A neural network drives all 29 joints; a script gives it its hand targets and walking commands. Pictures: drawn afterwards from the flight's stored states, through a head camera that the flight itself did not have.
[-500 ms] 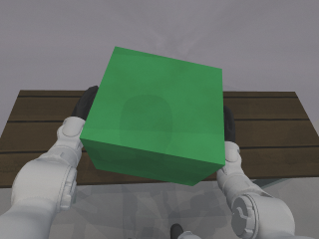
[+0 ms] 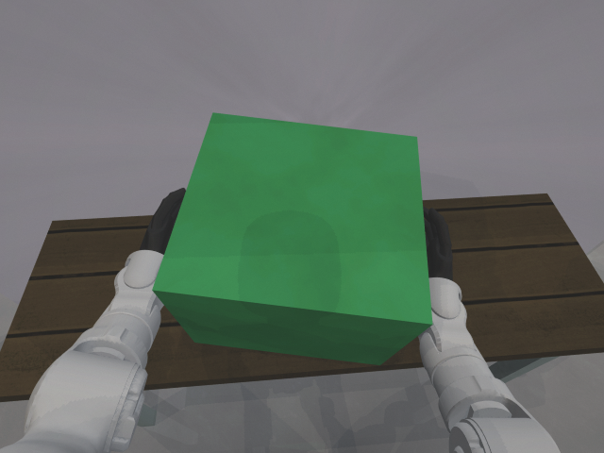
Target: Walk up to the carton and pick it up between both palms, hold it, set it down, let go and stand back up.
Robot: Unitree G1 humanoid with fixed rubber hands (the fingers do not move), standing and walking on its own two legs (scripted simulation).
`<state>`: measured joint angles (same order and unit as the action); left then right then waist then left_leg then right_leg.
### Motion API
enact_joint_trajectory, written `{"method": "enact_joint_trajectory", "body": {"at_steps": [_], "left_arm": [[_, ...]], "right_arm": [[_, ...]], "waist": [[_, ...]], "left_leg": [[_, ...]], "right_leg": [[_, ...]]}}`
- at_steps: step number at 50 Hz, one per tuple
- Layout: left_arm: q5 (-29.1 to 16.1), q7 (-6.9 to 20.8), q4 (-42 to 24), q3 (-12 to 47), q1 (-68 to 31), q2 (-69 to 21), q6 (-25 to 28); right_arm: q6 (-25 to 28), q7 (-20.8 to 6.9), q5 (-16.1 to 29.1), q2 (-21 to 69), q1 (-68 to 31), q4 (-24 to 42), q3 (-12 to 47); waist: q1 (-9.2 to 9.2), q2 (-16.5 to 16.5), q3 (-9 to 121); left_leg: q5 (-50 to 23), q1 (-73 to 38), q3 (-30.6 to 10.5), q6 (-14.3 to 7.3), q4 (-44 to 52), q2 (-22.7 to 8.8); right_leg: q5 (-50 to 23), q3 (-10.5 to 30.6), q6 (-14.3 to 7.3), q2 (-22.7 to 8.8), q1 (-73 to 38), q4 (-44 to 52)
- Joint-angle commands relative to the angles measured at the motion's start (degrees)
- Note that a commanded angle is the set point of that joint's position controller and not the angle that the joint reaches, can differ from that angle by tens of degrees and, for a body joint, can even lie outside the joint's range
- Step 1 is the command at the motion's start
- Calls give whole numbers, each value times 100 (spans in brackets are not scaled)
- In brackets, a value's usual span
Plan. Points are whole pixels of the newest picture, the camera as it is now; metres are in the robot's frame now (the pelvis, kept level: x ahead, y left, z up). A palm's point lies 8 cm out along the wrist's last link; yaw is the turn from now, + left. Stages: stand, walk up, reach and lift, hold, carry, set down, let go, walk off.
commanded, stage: reach and lift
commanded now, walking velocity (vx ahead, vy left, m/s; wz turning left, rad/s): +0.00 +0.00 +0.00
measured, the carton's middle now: (300, 244) +0.41 -0.05 +0.01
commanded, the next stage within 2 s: none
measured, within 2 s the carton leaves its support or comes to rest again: neither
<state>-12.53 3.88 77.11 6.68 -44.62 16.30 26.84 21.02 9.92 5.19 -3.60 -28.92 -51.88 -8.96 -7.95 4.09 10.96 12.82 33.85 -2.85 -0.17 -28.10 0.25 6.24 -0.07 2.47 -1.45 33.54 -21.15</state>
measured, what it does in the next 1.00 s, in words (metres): stands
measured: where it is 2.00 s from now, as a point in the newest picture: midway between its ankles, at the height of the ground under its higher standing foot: outside the picture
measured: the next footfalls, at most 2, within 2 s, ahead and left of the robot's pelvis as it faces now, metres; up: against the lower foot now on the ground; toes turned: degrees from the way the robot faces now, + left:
none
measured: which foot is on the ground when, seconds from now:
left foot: down 0.00-1.00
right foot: down 0.00-1.00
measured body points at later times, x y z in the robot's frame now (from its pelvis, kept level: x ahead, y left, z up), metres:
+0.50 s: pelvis +0.02 +0.00 +0.01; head +0.04 +0.01 +0.46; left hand +0.43 +0.17 +0.08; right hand +0.36 -0.22 +0.08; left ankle -0.01 +0.11 -0.73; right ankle +0.02 -0.15 -0.73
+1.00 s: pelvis +0.01 -0.02 +0.02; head -0.01 -0.01 +0.47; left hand +0.39 +0.17 +0.13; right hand +0.36 -0.22 +0.12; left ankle -0.01 +0.11 -0.73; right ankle +0.02 -0.15 -0.73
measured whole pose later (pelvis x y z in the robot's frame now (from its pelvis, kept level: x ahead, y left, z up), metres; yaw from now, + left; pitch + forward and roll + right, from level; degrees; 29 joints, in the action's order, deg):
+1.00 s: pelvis +0.01 -0.02 +0.02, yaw +2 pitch -1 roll +0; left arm 3.1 6.1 26.3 -13.3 -26.0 8.3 -13.6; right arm -6.9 8.5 5.4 -6.2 -25.0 -29.2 -5.0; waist -5.4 -0.9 1.5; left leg 9.8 4.3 -4.1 0.8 -15.5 -0.1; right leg 5.9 -1.3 1.3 -1.3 5.4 -12.8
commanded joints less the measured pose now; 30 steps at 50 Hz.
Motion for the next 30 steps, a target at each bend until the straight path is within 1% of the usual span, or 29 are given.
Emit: {"method": "enact_joint_trajectory", "body": {"at_steps": [1, 2, 3, 4, 5, 6, 7, 8, 9, 10, 11, 12, 13, 14, 15, 16, 17, 18, 19, 21, 22, 23, 24, 25, 26, 27, 28, 29, 30], "left_arm": [[392, 616, -2575, 1077, -3423, -3902, 555], [395, 578, -2823, 1114, -3253, -3996, 440], [609, 612, -2600, 877, -2878, -3792, 269], [582, 690, -2663, 902, -3272, -3914, 200], [573, 712, -2952, 838, -3252, -3939, 172], [575, 649, -3207, 1016, -3101, -4047, 106], [527, 627, -3491, 1111, -3012, -4038, 45], [534, 675, -3440, 1028, -3090, -3850, -79], [564, 712, -3450, 923, -2706, -3690, -190], [623, 735, -3371, 831, -2819, -3629, -258], [464, 735, -3967, 1126, -3349, -3784, -262], [371, 712, -4148, 1179, -3206, -3832, -309], [467, 689, -4176, 1185, -2941, -3773, -401], [535, 746, -3746, 1022, -2972, -3628, -481], [473, 771, -3990, 1117, -3169, -3748, -555], [504, 801, -3965, 981, -3202, -3671, -671], [505, 821, -4164, 1115, -3180, -3847, -707], [610, 732, -4414, 1081, -2874, -3721, -876], [601, 776, -4544, 1080, -3058, -3752, -967], [820, 785, -4451, 966, -2686, -3719, -1261], [712, 779, -4819, 1199, -2534, -3873, -1392], [847, 767, -4854, 1024, -2365, -3767, -1541], [726, 753, -5173, 1247, -2356, -3926, -1685], [885, 834, -4802, 884, -2551, -3629, -1771], [883, 833, -4845, 864, -2337, -3691, -1877], [826, 853, -5284, 1006, -2421, -3894, -1947], [748, 793, -5577, 1144, -2207, -4050, -2059], [753, 806, -5570, 1201, -2266, -3961, -2138], [700, 809, -5771, 1125, -2289, -3868, -2234]], "right_arm": [[-129, -680, -480, 4190, -2629, 1115, 2663], [-172, -707, -387, 4226, -2643, 1354, 2816], [-359, -690, -366, 3876, -2400, 1103, 2680], [-383, -689, -390, 3999, -2743, 1385, 2651], [-436, -713, -381, 4118, -2766, 1442, 2728], [-496, -778, -280, 4090, -2625, 1676, 2917], [-567, -747, -177, 4102, -2461, 1773, 3013], [-647, -774, -201, 3924, -2487, 1873, 2995], [-738, -707, -137, 4015, -2379, 2215, 3237], [-807, -670, -194, 3857, -2418, 2041, 3064], [-821, -713, -215, 3859, -2689, 2290, 2999], [-900, -694, -133, 3960, -2635, 2480, 3185], [-989, -727, -139, 3737, -2368, 2486, 3185], [-1068, -719, -224, 3636, -2398, 2429, 3037], [-1100, -688, -254, 3601, -2435, 2380, 2842], [-1203, -712, -166, 3688, -2441, 2290, 2966], [-1188, -703, -80, 3811, -2479, 2448, 3117], [-1343, -715, 14, 3741, -2250, 2475, 3215], [-1367, -687, -5, 3626, -2389, 2480, 3133], [-1491, -706, 109, 3492, -2433, 2716, 3235], [-1535, -731, 234, 3421, -2362, 2929, 3323], [-1616, -749, 200, 3277, -2422, 2981, 3297], [-1704, -721, 338, 3383, -2245, 2987, 3359], [-1786, -707, 134, 3203, -2165, 2634, 2936], [-1805, -763, 168, 3293, -2388, 3077, 3099], [-1769, -769, 243, 3283, -2417, 3198, 3100], [-1816, -823, 329, 3206, -2575, 3581, 3215], [-1836, -792, 286, 3182, -2481, 3582, 3089], [-1924, -774, 331, 3180, -2479, 3675, 3175]], "waist": [[-181, 105, 3538], [-107, 108, 3649], [-143, 166, 2863], [-250, 84, 2819], [-71, 13, 2665], [-83, 273, 2821], [-65, 313, 2814], [-77, 308, 2870], [22, 61, 2747], [5, 11, 2416], [-193, 111, 2834], [-8, 122, 2929], [-55, 229, 2886], [-5, 74, 2710], [-177, 47, 2607], [-67, 93, 2328], [-100, 157, 2565], [-7, 115, 2544], [-22, 210, 2364], [47, 73, 2399], [12, 181, 2467], [127, 147, 2360], [52, 201, 2347], [18, 21, 1890], [204, -68, 1843], [167, -37, 2086], [242, -28, 2371], [144, -6, 2057], [176, -175, 2021]], "left_leg": [[-2785, -1865, -62, 334, 98, 133], [-3210, -2067, -133, 388, 107, 108], [-2872, -2112, -69, 365, 254, 151], [-2513, -2061, 20, 335, 296, 148], [-2613, -2087, 29, 327, 347, 151], [-2945, -2422, -20, 401, 338, 132], [-3079, -2520, -42, 448, 354, 126], [-2974, -2335, 42, 444, 340, 154], [-2949, -2288, 46, 364, 424, 194], [-2826, -2217, 31, 344, 464, 224], [-2830, -2260, 37, 420, 492, 178], [-3013, -2491, 74, 415, 438, 154], [-3200, -2771, 16, 469, 434, 128], [-2958, -2583, 96, 421, 504, 156], [-2814, -2624, 94, 425, 531, 157], [-2679, -2565, 164, 427, 592, 175], [-2758, -2552, 156, 437, 580, 182], [-3030, -2754, 115, 416, 634, 195], [-3264, -2708, 131, 501, 554, 203], [-3514, -2924, 137, 522, 520, 174], [-3655, -3166, 89, 562, 517, 151], [-3651, -3207, 124, 546, 532, 151], [-3789, -3389, 81, 577, 541, 129], [-3327, -3194, 149, 528, 622, 130], [-3197, -3045, 158, 461, 701, 137], [-3365, -3206, 162, 515, 686, 141], [-3465, -3441, 172, 533, 676, 119], [-3413, -3394, 134, 531, 659, 124], [-3283, -3407, 132, 478, 742, 154]], "right_leg": [[-2048, 28, -259, 250, -2744, -38], [-2327, 11, -283, 297, -2782, 8], [-1998, 31, -269, 265, -2795, 149], [-1666, -66, -229, 287, -2635, 190], [-1705, -49, -240, 287, -2735, 198], [-1789, -54, -267, 326, -2687, 228], [-1875, -62, -320, 342, -2776, 277], [-1905, 28, -323, 299, -2960, 278], [-2315, 82, -252, 242, -3319, 273], [-2234, 60, -226, 216, -3388, 294], [-2097, -58, -233, 279, -3146, 251], [-2060, -40, -290, 311, -3042, 289], [-1974, -83, -297, 335, -2939, 349], [-1732, -113, -354, 347, -2996, 427], [-1816, -138, -308, 337, -3064, 412], [-1717, -125, -307, 316, -3197, 417], [-1851, -110, -337, 315, -3337, 392], [-2106, -96, -323, 306, -3608, 420], [-2161, -159, -331, 345, -3406, 414], [-2104, -178, -348, 411, -3413, 510], [-2107, -208, -361, 437, -3466, 501], [-2042, -213, -353, 444, -3448, 555], [-1943, -242, -384, 460, -3382, 612], [-1633, -236, -382, 421, -3388, 681], [-1665, -165, -420, 392, -3601, 640], [-1699, -241, -394, 432, -3628, 598], [-1726, -256, -398, 480, -3580, 610], [-1761, -210, -420, 417, -3565, 610], [-1792, -199, -387, 422, -3678, 639]]}}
